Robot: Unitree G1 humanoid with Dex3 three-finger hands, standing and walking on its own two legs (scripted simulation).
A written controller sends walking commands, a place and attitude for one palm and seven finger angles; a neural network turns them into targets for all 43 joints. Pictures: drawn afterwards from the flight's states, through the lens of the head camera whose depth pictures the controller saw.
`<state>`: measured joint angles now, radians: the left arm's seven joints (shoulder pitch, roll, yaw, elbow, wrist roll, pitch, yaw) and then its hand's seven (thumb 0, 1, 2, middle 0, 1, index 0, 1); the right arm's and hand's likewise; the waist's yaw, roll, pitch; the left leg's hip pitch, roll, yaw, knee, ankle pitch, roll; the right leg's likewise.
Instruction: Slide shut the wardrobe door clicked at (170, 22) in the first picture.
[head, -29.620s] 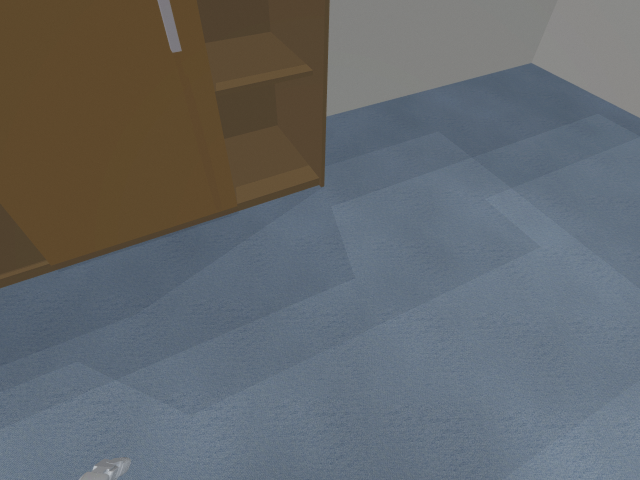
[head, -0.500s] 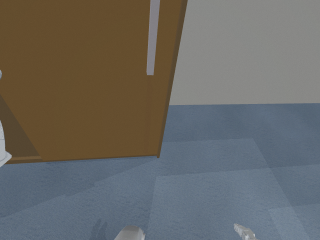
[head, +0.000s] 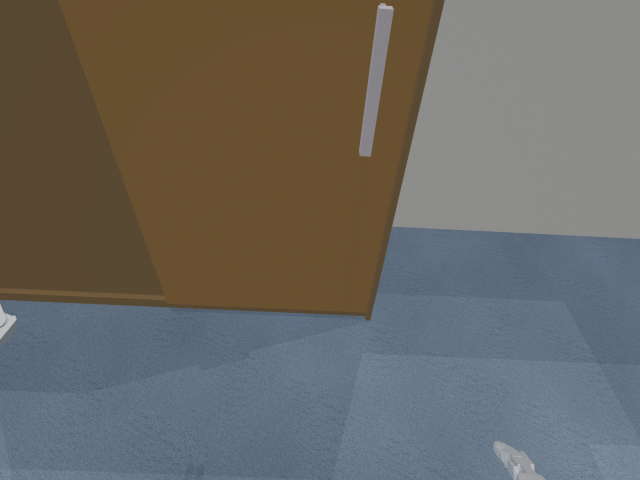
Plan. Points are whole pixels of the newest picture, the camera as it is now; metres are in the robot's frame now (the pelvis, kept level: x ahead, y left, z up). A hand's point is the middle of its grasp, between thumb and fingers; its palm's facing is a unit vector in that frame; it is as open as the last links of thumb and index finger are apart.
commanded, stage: stop stepping back and stand still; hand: left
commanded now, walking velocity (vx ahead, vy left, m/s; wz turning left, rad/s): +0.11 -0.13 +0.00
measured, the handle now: (373, 85) +0.88 -0.03 +0.15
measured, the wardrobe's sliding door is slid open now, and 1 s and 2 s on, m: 0.00 0.00 0.00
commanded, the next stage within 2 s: let the arm hang, fingers relaxed in 0.92 s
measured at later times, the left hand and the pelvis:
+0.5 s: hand (68, 309) +0.23 +0.29 +0.14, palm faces +0.47 -0.76 -0.45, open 7.4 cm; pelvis +0.03 +0.02 -0.01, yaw +2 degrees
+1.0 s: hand (89, 283) +0.26 +0.28 +0.16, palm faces +0.40 -0.78 -0.47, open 7.4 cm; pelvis +0.06 +0.02 +0.00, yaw +1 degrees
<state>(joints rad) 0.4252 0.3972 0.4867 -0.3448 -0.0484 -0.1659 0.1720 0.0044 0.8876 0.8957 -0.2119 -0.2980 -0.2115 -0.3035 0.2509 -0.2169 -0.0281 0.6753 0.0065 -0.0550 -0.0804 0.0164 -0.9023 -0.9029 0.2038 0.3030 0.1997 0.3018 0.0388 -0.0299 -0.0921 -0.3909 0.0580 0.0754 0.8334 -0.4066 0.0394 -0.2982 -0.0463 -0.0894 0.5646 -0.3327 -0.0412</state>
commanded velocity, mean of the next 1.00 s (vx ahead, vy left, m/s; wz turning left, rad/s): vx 0.01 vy -0.01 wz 0.00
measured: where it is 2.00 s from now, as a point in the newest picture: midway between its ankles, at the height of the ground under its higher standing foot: outside the picture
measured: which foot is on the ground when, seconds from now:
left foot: up 0.00-0.02, down 0.04-1.00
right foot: down 0.00-1.00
